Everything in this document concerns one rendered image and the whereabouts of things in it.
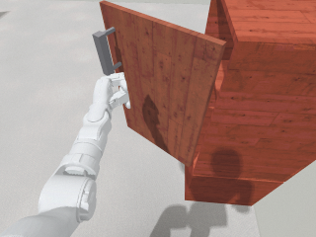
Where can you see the cupboard door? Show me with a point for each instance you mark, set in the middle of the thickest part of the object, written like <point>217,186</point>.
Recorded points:
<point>170,72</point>

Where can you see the left robot upper arm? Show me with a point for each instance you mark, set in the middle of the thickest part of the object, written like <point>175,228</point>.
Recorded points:
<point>66,201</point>

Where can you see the robot left hand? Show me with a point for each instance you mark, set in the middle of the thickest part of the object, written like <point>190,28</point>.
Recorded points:
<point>103,91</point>

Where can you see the handle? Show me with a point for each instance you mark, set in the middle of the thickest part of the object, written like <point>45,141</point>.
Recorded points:
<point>103,50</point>

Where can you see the robot left forearm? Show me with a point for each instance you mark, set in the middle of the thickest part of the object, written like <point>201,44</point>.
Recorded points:
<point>88,148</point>

